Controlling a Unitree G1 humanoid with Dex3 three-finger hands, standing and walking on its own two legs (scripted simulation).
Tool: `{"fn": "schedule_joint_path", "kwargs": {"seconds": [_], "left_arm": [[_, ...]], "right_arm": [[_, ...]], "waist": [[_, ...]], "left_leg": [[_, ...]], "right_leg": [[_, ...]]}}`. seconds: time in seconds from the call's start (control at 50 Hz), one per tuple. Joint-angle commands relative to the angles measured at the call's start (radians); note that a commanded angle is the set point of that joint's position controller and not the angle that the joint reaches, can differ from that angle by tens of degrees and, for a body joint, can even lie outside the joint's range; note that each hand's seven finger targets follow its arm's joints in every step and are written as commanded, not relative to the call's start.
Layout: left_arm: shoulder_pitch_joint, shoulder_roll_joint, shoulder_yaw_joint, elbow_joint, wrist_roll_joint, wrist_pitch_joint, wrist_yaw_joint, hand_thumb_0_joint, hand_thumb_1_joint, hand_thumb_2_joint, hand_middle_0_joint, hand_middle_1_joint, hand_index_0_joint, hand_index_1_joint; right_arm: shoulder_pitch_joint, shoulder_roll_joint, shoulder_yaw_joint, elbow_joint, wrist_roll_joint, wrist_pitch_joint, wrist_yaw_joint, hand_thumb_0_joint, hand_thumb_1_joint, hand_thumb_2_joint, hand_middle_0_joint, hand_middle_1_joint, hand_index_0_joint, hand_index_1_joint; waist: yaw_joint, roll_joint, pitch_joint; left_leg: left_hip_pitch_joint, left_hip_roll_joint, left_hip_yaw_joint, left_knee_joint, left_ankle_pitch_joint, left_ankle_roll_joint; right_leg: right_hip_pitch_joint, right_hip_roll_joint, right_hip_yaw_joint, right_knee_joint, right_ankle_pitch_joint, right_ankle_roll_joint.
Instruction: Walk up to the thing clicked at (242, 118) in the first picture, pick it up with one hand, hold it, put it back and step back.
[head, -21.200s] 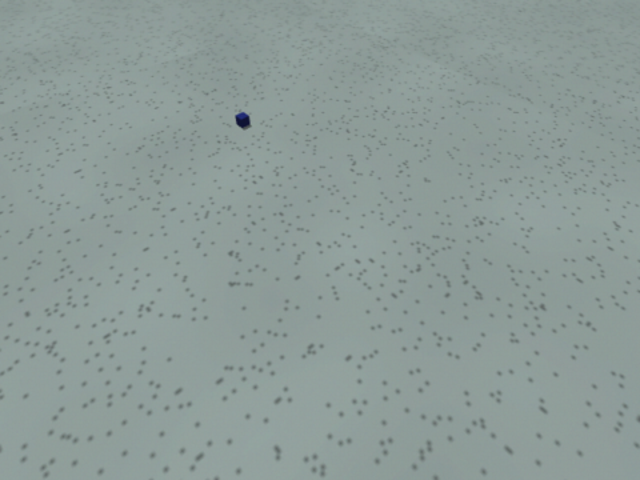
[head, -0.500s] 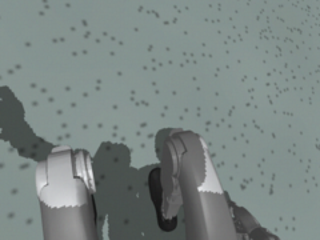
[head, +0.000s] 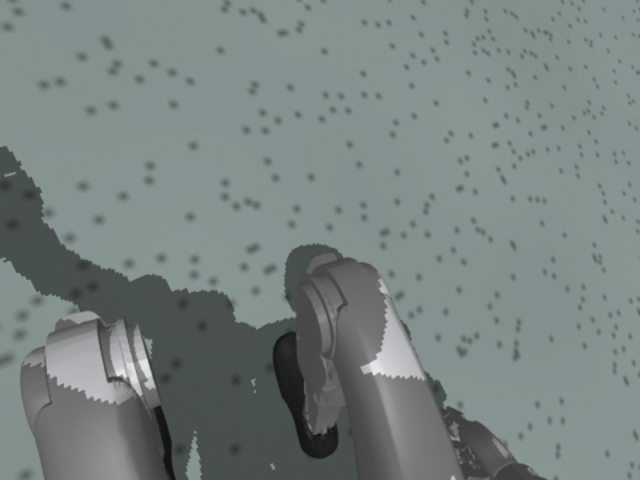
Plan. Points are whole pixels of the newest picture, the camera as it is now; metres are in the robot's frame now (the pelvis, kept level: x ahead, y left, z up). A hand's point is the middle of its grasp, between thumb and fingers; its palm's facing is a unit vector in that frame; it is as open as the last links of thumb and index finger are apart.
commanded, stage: approach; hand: left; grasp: from above
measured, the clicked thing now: out of the picture +0.44 +0.41 -0.29
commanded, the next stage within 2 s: close in in 0.18 s
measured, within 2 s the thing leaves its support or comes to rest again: neither
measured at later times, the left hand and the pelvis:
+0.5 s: hand out of the picture +0.41 +0.40 -0.19, palm faces -0.42 -0.21 -0.88, open 14.2 cm; pelvis +0.00 +0.00 +0.00, yaw +0 degrees
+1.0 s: hand out of the picture +0.43 +0.40 -0.23, palm faces -0.41 -0.23 -0.89, open 14.5 cm; pelvis +0.00 +0.01 -0.02, yaw -2 degrees
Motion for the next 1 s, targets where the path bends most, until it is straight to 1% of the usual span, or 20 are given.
{"fn": "schedule_joint_path", "kwargs": {"seconds": [0.0, 0.04, 0.08, 0.1, 0.14, 0.16, 0.22, 0.24, 0.26, 0.28, 0.36, 0.4, 0.46, 0.52, 0.62, 0.66, 0.74, 0.82, 0.9, 0.98], "left_arm": [[-0.248, 0.399, 0.062, -0.146, -0.05, 0.084, 0.053, 0.0, -0.54, 1.005, -0.118, -0.944, -0.103, -0.957], [-0.2, 0.357, 0.016, -0.127, -0.069, 0.111, 0.004, 0.0, -0.549, 1.004, -0.105, -0.955, -0.093, -0.965], [-0.136, 0.351, 0.021, -0.134, -0.108, 0.122, -0.043, 0.0, -0.544, 1.002, -0.098, -0.963, -0.089, -0.97], [-0.127, 0.33, 0.001, -0.15, -0.125, 0.12, -0.068, 0.0, -0.557, 1.016, -0.101, -0.958, -0.088, -0.97], [-0.092, 0.351, 0.023, -0.181, -0.141, 0.111, -0.112, 0.0, -0.538, 0.993, -0.104, -0.967, -0.098, -0.971], [-0.106, 0.329, 0.001, -0.203, -0.153, 0.1, -0.129, 0.0, -0.55, 1.0, -0.097, -0.966, -0.089, -0.973], [-0.081, 0.318, 0.02, -0.219, -0.165, 0.045, -0.151, 0.0, -0.545, 1.002, -0.112, -0.944, -0.098, -0.956], [-0.094, 0.295, 0.006, -0.213, -0.162, 0.025, -0.152, 0.0, -0.529, 0.993, -0.121, -0.937, -0.109, -0.948], [-0.089, 0.316, 0.029, -0.218, -0.158, -0.001, -0.141, 0.0, -0.529, 1.004, -0.131, -0.918, -0.112, -0.935], [-0.121, 0.294, 0.012, -0.24, -0.16, -0.029, -0.13, 0.0, -0.543, 0.991, -0.126, -0.905, -0.109, -0.921], [-0.196, 0.363, 0.036, -0.251, -0.105, -0.106, -0.055, 0.0, -0.551, 1.012, -0.111, -0.927, -0.094, -0.943], [-0.21, 0.358, 0.037, -0.231, -0.073, -0.12, -0.011, 0.0, -0.611, 1.075, -0.085, -0.889, -0.043, -0.931], [-0.197, 0.323, 0.014, -0.109, -0.03, -0.11, 0.05, 0.0, -0.611, 1.103, -0.078, -0.884, -0.028, -0.934], [-0.23, 0.336, 0.003, -0.054, -0.001, -0.083, 0.102, 0.0, -0.611, 1.1, -0.079, -0.915, -0.037, -0.957], [-0.239, 0.387, 0.028, 0.029, -0.003, -0.019, 0.159, 0.0, -0.59, 1.063, -0.075, -0.93, -0.045, -0.96], [-0.239, 0.392, 0.018, 0.029, 0.008, 0.012, 0.157, 0.0, -0.595, 1.054, -0.072, -0.94, -0.043, -0.968], [-0.209, 0.41, 0.046, 0.018, -0.033, 0.044, 0.134, 0.0, -0.594, 1.045, -0.069, -0.942, -0.043, -0.968], [-0.163, 0.448, 0.067, -0.022, -0.059, 0.047, 0.097, 0.0, -0.603, 1.049, -0.069, -0.936, -0.04, -0.964], [-0.138, 0.445, 0.068, -0.042, -0.094, 0.028, 0.072, 0.0, -0.611, 1.058, -0.068, -0.92, -0.034, -0.954], [-0.12, 0.459, 0.064, -0.045, -0.093, -0.003, 0.065, 0.0, -0.611, 1.073, -0.07, -0.902, -0.03, -0.942]], "right_arm": [[0.175, -0.286, -0.083, -0.011, 0.003, -0.01, -0.013, 0.0, -0.89, -0.891, 0.2, 0.3, 0.2, 0.3], [0.187, -0.283, -0.089, -0.011, 0.013, -0.016, -0.009, 0.0, -0.89, -0.89, 0.2, 0.3, 0.2, 0.3], [0.178, -0.285, -0.097, -0.033, 0.021, -0.018, -0.007, 0.0, -0.885, -0.888, 0.2, 0.3, 0.2, 0.3], [0.187, -0.277, -0.097, -0.021, 0.024, -0.014, -0.007, 0.0, -0.887, -0.889, 0.2, 0.3, 0.2, 0.3], [0.184, -0.288, -0.101, -0.049, 0.027, -0.012, -0.006, 0.0, -0.885, -0.888, 0.2, 0.3, 0.2, 0.3], [0.203, -0.276, -0.096, -0.016, 0.027, -0.006, -0.005, 0.0, -0.885, -0.888, 0.2, 0.3, 0.2, 0.3], [0.196, -0.291, -0.099, -0.039, 0.026, -0.002, -0.008, 0.0, -0.885, -0.888, 0.2, 0.3, 0.2, 0.3], [0.201, -0.288, -0.098, -0.037, 0.023, -0.002, -0.008, 0.0, -0.884, -0.888, 0.2, 0.3, 0.2, 0.3], [0.2, -0.296, -0.097, -0.029, 0.018, 0.001, -0.009, 0.0, -0.882, -0.888, 0.201, 0.3, 0.2, 0.3], [0.208, -0.286, -0.09, -0.006, 0.013, 0.005, -0.01, 0.0, -0.884, -0.891, 0.2, 0.3, 0.2, 0.3], [0.183, -0.285, -0.077, 0.007, -0.005, 0.009, -0.013, 0.0, -0.882, -0.891, 0.2, 0.3, 0.2, 0.3], [0.171, -0.284, -0.077, 0.014, -0.016, 0.007, -0.012, 0.0, -0.879, -0.894, 0.2, 0.3, 0.2, 0.3], [0.16, -0.288, -0.071, 0.03, -0.033, -0.003, -0.01, 0.0, -0.879, -0.895, 0.2, 0.3, 0.2, 0.3], [0.154, -0.3, -0.06, 0.033, -0.046, -0.019, -0.007, 0.0, -0.88, -0.894, 0.2, 0.3, 0.2, 0.3], [0.134, -0.319, -0.05, 0.017, -0.059, -0.051, 0.002, 0.0, -0.881, -0.894, 0.2, 0.3, 0.2, 0.3], [0.139, -0.324, -0.048, 0.014, -0.059, -0.064, 0.007, 0.0, -0.883, -0.895, 0.199, 0.3, 0.199, 0.3], [0.138, -0.33, -0.043, 0.003, -0.057, -0.085, 0.016, 0.0, -0.883, -0.895, 0.2, 0.3, 0.199, 0.3], [0.152, -0.328, -0.033, -0.004, -0.057, -0.089, 0.021, 0.0, -0.884, -0.896, 0.2, 0.3, 0.199, 0.3], [0.152, -0.335, -0.026, -0.011, -0.055, -0.086, 0.024, 0.0, -0.882, -0.896, 0.2, 0.3, 0.2, 0.3], [0.158, -0.343, -0.009, -0.014, -0.063, -0.078, 0.021, 0.0, -0.879, -0.895, 0.2, 0.3, 0.2, 0.3]], "waist": [[0.058, 0.471, -0.721], [0.044, 0.436, -0.663], [0.052, 0.365, -0.653], [0.053, 0.348, -0.652], [0.05, 0.322, -0.655], [0.046, 0.321, -0.642], [0.023, 0.303, -0.637], [0.018, 0.301, -0.62], [0.017, 0.308, -0.613], [0.018, 0.32, -0.596], [0.023, 0.404, -0.608], [0.018, 0.418, -0.619], [-0.008, 0.409, -0.567], [-0.02, 0.442, -0.561], [-0.032, 0.448, -0.539], [-0.037, 0.475, -0.533], [-0.037, 0.487, -0.531], [-0.025, 0.49, -0.559], [-0.026, 0.477, -0.562], [-0.036, 0.449, -0.551]], "left_leg": [[0.574, -0.005, 0.114, -0.274, 0.199, 0.013], [0.522, -0.009, 0.118, -0.27, 0.183, 0.022], [0.48, -0.009, 0.109, -0.275, 0.157, 0.029], [0.463, -0.009, 0.11, -0.273, 0.142, 0.032], [0.452, -0.01, 0.11, -0.272, 0.152, 0.034], [0.438, -0.01, 0.108, -0.273, 0.143, 0.033], [0.473, -0.007, 0.09, -0.262, 0.177, 0.025], [0.482, -0.006, 0.084, -0.26, 0.175, 0.022], [0.489, -0.004, 0.081, -0.256, 0.183, 0.018], [0.49, -0.006, 0.079, -0.248, 0.161, 0.014], [0.549, 0.002, 0.083, -0.243, 0.143, 0.003], [0.577, 0.005, 0.082, -0.236, 0.164, 0.001], [0.583, 0.008, 0.077, -0.233, 0.172, 0.001], [0.604, 0.009, 0.069, -0.237, 0.193, -0.001], [0.56, 0.014, 0.056, -0.235, 0.169, -0.001], [0.572, 0.014, 0.058, -0.227, 0.178, -0.001], [0.579, 0.017, 0.047, -0.225, 0.206, -0.003], [0.568, 0.017, 0.048, -0.219, 0.226, -0.003], [0.554, 0.02, 0.043, -0.209, 0.233, -0.004], [0.534, 0.022, 0.042, -0.196, 0.217, 0.0]], "right_leg": [[0.304, 0.032, -0.06, -0.198, 0.217, -0.076], [0.298, 0.032, -0.05, -0.204, 0.206, -0.076], [0.327, 0.035, -0.051, -0.214, 0.182, -0.072], [0.34, 0.034, -0.047, -0.221, 0.172, -0.069], [0.384, 0.033, -0.046, -0.224, 0.18, -0.065], [0.382, 0.032, -0.048, -0.223, 0.171, -0.064], [0.379, 0.031, -0.063, -0.218, 0.198, -0.066], [0.364, 0.031, -0.068, -0.218, 0.193, -0.068], [0.365, 0.031, -0.075, -0.218, 0.197, -0.069], [0.338, 0.033, -0.078, -0.221, 0.173, -0.073], [0.31, 0.035, -0.083, -0.205, 0.155, -0.075], [0.293, 0.038, -0.088, -0.195, 0.171, -0.073], [0.256, 0.041, -0.101, -0.188, 0.173, -0.07], [0.236, 0.042, -0.112, -0.167, 0.192, -0.068], [0.234, 0.041, -0.121, -0.15, 0.188, -0.065], [0.219, 0.041, -0.119, -0.132, 0.196, -0.063], [0.232, 0.038, -0.123, -0.12, 0.214, -0.057], [0.29, 0.043, -0.117, -0.129, 0.231, -0.061], [0.31, 0.045, -0.119, -0.133, 0.236, -0.066], [0.334, 0.054, -0.126, -0.145, 0.231, -0.064]]}}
